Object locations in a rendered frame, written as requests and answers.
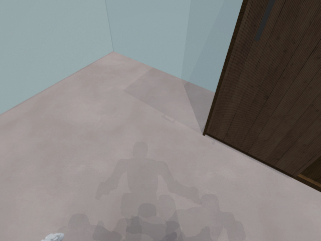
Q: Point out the handle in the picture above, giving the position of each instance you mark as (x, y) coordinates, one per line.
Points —
(264, 20)

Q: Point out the wardrobe door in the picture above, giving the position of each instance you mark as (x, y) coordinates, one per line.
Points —
(269, 103)
(313, 171)

